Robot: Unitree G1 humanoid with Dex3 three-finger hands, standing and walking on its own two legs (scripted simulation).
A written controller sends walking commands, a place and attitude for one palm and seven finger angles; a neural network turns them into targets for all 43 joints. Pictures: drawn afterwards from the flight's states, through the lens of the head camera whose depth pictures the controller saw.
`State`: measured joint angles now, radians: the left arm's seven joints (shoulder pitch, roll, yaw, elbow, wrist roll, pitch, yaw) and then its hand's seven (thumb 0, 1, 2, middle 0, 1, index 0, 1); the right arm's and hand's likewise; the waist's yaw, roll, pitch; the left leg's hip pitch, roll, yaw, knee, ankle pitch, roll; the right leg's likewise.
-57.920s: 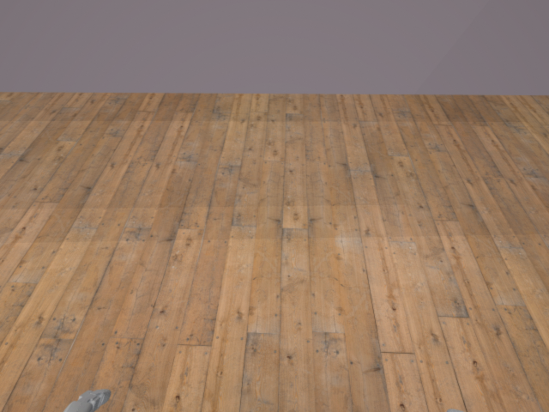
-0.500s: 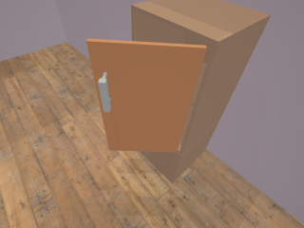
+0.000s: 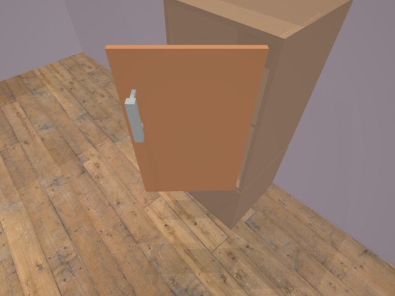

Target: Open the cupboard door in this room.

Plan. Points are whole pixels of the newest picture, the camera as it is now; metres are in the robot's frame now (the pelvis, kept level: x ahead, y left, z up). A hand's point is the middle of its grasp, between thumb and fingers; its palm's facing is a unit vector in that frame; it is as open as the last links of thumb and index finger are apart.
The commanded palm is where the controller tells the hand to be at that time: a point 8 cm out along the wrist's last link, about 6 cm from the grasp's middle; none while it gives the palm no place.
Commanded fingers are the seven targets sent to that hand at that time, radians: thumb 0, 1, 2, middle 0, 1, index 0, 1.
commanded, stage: look again from close up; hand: left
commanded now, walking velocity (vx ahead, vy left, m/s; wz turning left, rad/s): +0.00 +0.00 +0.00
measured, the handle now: (136, 116) +0.53 +0.19 +0.06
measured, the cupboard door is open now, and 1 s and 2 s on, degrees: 46 46 46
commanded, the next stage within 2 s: shuffle to correct the standing spot in 0.42 s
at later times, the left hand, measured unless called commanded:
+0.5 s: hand out of the picture +0.05 +0.17 -0.16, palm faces +0.01 -0.97 -0.23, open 7.4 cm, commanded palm none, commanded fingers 0.00 0.90 0.90 -0.20 -0.30 -0.20 -0.30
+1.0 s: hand out of the picture +0.03 +0.14 -0.18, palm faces +0.07 -0.97 -0.23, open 7.4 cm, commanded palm none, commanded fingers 0.00 0.90 0.90 -0.20 -0.30 -0.20 -0.30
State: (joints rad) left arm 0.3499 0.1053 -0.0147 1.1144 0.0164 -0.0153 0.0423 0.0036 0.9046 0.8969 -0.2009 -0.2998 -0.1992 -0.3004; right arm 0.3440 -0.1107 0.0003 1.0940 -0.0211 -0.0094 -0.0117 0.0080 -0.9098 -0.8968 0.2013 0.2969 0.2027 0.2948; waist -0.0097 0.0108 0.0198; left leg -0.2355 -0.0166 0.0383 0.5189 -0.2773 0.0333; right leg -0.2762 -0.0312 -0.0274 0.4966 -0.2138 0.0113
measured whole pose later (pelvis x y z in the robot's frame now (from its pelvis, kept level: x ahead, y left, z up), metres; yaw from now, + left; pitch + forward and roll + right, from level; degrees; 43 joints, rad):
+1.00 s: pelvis -0.01 -0.05 -0.01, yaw +3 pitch -1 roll +0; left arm 0.22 0.17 0.02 0.99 0.02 0.02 0.03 0.00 0.90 0.90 -0.20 -0.30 -0.20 -0.30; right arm 0.20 -0.19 -0.04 1.02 -0.02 0.03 -0.02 0.01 -0.91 -0.90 0.20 0.30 0.20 0.29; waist 0.00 0.01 0.07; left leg -0.29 0.01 0.00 0.68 -0.41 -0.01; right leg -0.32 0.00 -0.10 0.61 -0.27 -0.06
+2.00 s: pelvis +0.02 +0.01 +0.00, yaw +3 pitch -1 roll +0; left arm 0.26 0.15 0.00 1.10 0.01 -0.01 0.04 0.01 0.92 0.90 -0.20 -0.30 -0.20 -0.30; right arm 0.29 -0.14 0.02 1.12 -0.02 -0.04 -0.03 0.01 -0.91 -0.90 0.20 0.30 0.20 0.29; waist 0.00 0.01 0.04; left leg -0.09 -0.07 0.06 0.43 -0.32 0.08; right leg -0.21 -0.06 -0.04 0.49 -0.26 0.03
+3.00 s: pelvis +0.01 -0.01 +0.00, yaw +5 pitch +1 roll +1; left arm 0.37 0.19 0.06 0.21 -0.14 -0.06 0.09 0.03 0.88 0.87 -0.20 -0.34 -0.20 -0.34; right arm 0.33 -0.22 -0.01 0.87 0.02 -0.25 -0.05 0.02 -0.92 -0.90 0.20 0.30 0.20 0.30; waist -0.02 0.01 -0.04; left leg -0.20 -0.07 0.03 0.52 -0.33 0.05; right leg -0.31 -0.06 -0.07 0.59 -0.30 0.00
